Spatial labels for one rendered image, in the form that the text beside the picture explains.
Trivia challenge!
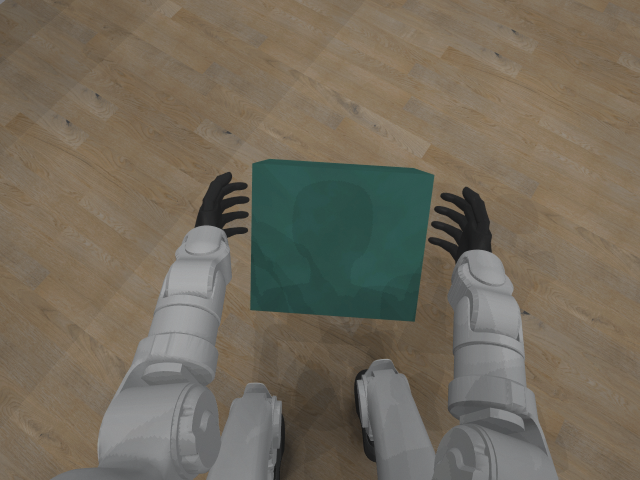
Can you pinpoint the right robot hand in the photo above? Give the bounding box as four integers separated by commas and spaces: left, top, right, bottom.
428, 187, 492, 265

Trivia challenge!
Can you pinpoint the left robot forearm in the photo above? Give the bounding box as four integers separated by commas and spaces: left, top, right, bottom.
97, 225, 232, 461

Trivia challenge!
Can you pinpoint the carton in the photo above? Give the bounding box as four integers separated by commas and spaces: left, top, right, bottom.
250, 159, 434, 322

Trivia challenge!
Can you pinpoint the right robot upper arm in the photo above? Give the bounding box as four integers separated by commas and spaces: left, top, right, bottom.
432, 423, 558, 480

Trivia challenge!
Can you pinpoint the right robot foot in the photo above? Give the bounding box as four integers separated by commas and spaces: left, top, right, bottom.
354, 369, 376, 462

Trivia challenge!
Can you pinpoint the robot right shin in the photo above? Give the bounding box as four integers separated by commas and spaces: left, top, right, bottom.
364, 359, 411, 441

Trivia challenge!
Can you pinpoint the left robot upper arm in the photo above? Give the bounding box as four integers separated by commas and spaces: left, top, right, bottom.
50, 382, 221, 480

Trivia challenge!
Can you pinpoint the left robot hand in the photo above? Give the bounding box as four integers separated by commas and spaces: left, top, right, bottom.
195, 172, 249, 238

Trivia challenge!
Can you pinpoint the right robot forearm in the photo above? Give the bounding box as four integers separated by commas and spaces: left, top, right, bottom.
447, 250, 559, 480

